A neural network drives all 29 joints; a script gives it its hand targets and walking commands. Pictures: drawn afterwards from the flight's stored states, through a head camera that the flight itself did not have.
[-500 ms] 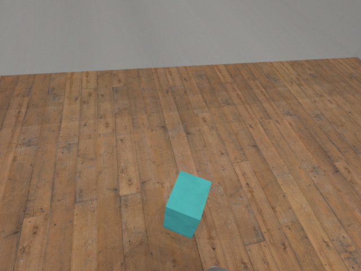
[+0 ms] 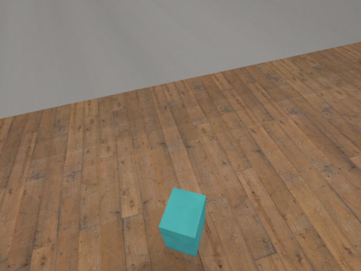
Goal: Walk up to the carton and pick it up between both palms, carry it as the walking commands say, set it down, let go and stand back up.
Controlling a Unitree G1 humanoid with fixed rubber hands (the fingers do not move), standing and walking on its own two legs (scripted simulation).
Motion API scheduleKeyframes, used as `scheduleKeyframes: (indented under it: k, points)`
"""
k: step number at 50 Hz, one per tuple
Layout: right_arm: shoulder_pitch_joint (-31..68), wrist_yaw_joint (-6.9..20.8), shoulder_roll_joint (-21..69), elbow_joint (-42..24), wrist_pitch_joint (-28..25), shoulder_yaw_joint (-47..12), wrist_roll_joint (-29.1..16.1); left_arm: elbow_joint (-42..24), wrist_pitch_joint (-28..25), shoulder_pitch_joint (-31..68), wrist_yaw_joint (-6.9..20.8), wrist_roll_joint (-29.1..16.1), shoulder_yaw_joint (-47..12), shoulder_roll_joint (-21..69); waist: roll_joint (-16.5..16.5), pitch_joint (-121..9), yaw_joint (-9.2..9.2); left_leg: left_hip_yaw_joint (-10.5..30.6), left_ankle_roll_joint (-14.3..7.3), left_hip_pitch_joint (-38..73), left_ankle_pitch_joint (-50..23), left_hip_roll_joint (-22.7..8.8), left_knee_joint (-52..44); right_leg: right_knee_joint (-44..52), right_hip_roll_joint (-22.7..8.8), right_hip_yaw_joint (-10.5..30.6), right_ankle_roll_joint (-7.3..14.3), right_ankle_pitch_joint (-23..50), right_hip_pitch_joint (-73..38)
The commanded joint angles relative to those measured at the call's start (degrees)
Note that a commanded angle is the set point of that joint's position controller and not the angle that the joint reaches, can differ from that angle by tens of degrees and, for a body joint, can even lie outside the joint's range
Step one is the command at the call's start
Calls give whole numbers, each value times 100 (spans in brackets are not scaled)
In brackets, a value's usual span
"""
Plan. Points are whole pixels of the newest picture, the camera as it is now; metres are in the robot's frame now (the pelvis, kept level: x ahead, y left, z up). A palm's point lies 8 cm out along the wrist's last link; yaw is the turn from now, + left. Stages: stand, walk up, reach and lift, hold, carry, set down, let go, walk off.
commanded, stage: walk up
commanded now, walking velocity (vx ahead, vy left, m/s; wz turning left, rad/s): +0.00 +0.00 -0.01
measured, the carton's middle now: (185, 222) +0.48 +0.05 -0.63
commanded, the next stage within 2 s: none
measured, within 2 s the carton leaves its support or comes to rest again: neither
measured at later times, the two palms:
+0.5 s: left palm out of the picture -0.03 +0.26 -0.14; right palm out of the picture -0.03 -0.22 -0.14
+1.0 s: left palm (34, 262) +0.19 +0.39 -0.11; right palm out of the picture -0.12 -0.06 -0.12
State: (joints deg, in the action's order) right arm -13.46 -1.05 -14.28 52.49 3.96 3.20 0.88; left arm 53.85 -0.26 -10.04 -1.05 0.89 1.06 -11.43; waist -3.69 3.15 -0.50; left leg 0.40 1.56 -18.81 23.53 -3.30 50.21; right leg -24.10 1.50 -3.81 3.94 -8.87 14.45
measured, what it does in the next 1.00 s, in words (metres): steps to the left: left foot, then left foot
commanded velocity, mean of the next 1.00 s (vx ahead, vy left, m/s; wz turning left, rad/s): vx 0.11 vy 0.14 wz -0.23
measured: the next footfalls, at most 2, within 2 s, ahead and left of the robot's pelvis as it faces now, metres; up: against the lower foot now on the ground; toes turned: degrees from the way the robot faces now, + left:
left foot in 0.20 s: -0.01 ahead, +0.12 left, +0.00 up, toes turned +2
left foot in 0.80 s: +0.01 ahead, +0.27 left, +0.00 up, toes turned -5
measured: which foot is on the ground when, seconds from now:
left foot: up 0.00-0.18, down 0.20-0.42, up 0.44-0.78, down 0.80-1.00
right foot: down 0.00-0.80, up 0.82-1.00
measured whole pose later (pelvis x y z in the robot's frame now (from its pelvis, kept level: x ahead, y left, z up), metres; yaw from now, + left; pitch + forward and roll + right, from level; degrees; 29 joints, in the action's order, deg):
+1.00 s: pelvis +0.00 +0.16 +0.00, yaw -12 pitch +0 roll -1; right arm -27.8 -0.8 -11.4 56.5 -1.5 1.3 2.6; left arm 50.1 2.3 -8.3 1.4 1.8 4.9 -15.0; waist 1.2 -0.7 4.4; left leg -7.2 -1.4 -4.9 15.0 -1.3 19.4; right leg -62.2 -1.0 -2.9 -2.5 -16.9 30.3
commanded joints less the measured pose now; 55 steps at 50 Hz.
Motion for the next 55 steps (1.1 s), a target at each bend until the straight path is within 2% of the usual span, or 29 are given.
scheduleKeyframes:
  k: [1,5,9,11,13,16,20,21,22,23,24,25,27,29,32,34,36,37,38,39,40,41,42,43,44,45,47,51,55]
  points:
    - [-494,-34,-207,65,27,40,-29,-109,-45,-103,-63,27,161,-767,1127,-380,49,79,-39,169,58,18,-548,1018,-1425,1391,284,1197,-589]
    - [-445,-76,-130,247,-42,-6,-52,119,7,-222,-87,45,212,-810,1054,-269,-15,47,-105,543,86,68,-1554,1300,-1496,1664,420,-24,-613]
    - [-807,-114,17,563,-225,-84,-32,330,88,-136,-74,-4,237,-701,795,-167,232,-176,-177,1312,-944,140,-3012,1278,-1193,1501,151,-933,-318]
    - [-744,-111,-122,696,-301,-95,-2,357,87,-166,-63,-34,193,-450,279,21,174,319,-348,1082,-871,-249,-3278,1027,-837,1168,-60,-868,-225]
    - [-531,-96,-90,741,-352,-145,17,447,94,-189,-51,-51,227,-344,-164,259,41,647,-428,395,-449,-484,-3736,631,-521,728,-178,-337,-669]
    - [-438,-110,-56,818,-409,-145,1,610,85,-377,-33,-20,213,-288,-125,319,-66,653,-430,102,-289,-471,-3843,496,-452,548,-209,-103,-925]
    - [-661,-118,71,989,-427,-158,-7,812,58,-544,-57,-22,173,-211,148,293,-52,525,-388,216,-381,-306,-3680,646,-587,706,-197,-219,-873]
    - [-557,-116,-152,729,-385,-93,132,564,113,-625,-108,75,354,-742,96,312,-113,160,-399,26,75,-260,-3251,384,-707,863,-190,-757,-442]
    - [-315,-12,-498,600,-193,274,146,952,209,-1769,-180,238,473,-1251,-143,83,-491,-687,-49,-660,677,470,-1447,1302,-2028,2925,247,-2460,-1046]
    - [-387,53,-402,409,-85,206,150,903,233,-1827,-254,156,557,-1596,477,-25,-410,-14,0,-1054,419,305,-149,1742,-2631,4120,512,-3370,-746]
    - [-605,92,-336,465,-51,158,185,755,220,-1324,-290,103,577,-1572,709,97,-196,159,11,-1136,100,170,477,1761,-2590,3996,567,-3378,-350]
    - [-607,101,-308,419,-56,145,199,647,214,-1032,-286,81,580,-1449,860,155,-75,234,7,-1133,-153,77,717,1669,-2414,3698,486,-3167,16]
    - [-575,116,-335,329,-81,145,213,512,190,-813,-237,78,546,-1219,1120,23,5,131,65,-920,-458,63,717,1494,-1927,3062,215,-2680,359]
    - [-581,152,-299,197,-23,112,208,430,198,-896,-212,112,559,-1184,1298,-121,2,-64,123,-728,-457,161,501,1445,-1675,2720,142,-2485,554]
    - [-482,190,-271,-55,71,54,171,289,270,-1007,-201,153,627,-1354,1666,-113,-65,-258,183,-521,-191,289,-81,1468,-1576,2595,157,-2579,734]
    - [-516,241,-280,-153,98,19,138,154,321,-922,-204,159,693,-1510,1907,-172,-19,-354,162,-179,-55,319,-496,1462,-1592,2451,107,-2631,902]
    - [-736,256,-282,-165,92,-12,103,-9,356,-639,-200,155,732,-1617,2090,-235,131,-478,112,471,89,382,-1053,1345,-1537,2218,-7,-2685,1232]
    - [-1087,234,-270,-100,69,-13,87,-104,370,-365,-194,155,743,-1630,2148,-329,297,-608,88,988,96,437,-1438,1224,-1449,2052,-94,-2785,1494]
    - [-1484,197,-250,4,19,-15,67,-145,376,-142,-186,167,738,-1583,2044,-427,491,-761,55,1510,30,505,-1877,946,-1280,1840,-178,-2955,1690]
    - [-1847,156,-316,79,-66,42,81,-202,378,253,-150,182,706,-1388,1743,-435,739,-804,-21,2083,-119,466,-2197,206,-909,1363,-312,-2913,2090]
    - [-2127,102,-623,138,-214,98,128,-303,356,426,-92,202,580,-958,391,-261,905,207,-188,2255,288,-295,-3342,-1503,-247,650,-491,-2565,2604]
    - [-1889,77,-1040,64,-325,83,163,-394,351,337,-24,204,418,-519,-748,-48,684,1323,-157,1618,1370,-1417,-4230,-3435,52,261,-640,-2139,3043]
    - [-1322,95,-1284,-121,-320,202,278,-586,367,230,-26,256,451,-622,-1630,296,449,2294,-589,332,3167,-1987,-5117,-4154,-145,133,-713,-2261,3052]
    - [-977,131,-1023,-137,-343,111,260,-551,353,334,63,157,543,-841,-1140,676,254,2103,-694,-219,3016,-1760,-5133,-4337,-356,470,-700,-1763,2583]
    - [-726,104,-817,-155,-413,37,228,-536,322,128,150,141,548,-876,-762,773,88,1558,-670,-230,2358,-1410,-4933,-4386,-373,482,-636,-1330,2303]
    - [-658,60,-648,-86,-465,-14,221,-409,305,-140,203,126,513,-870,-591,783,49,1056,-694,-56,1706,-1172,-4719,-4450,-385,342,-675,-1107,2089]
    - [-1140,-3,-477,104,-614,-51,190,-442,230,-123,272,102,442,-740,-377,696,192,674,-770,618,767,-1041,-4460,-4222,-419,285,-619,-790,2176]
    - [-2014,-19,-345,402,-693,-84,121,-894,159,560,283,60,377,-430,-329,572,584,633,-987,1745,-423,-1138,-4238,-3024,-416,350,-632,-694,2504]
    - [-2345,-41,-384,641,-692,-57,118,-1211,67,819,238,14,297,-251,-341,289,650,547,-1033,2038,-2384,-1214,-3808,-1725,-296,116,-580,-1030,2016]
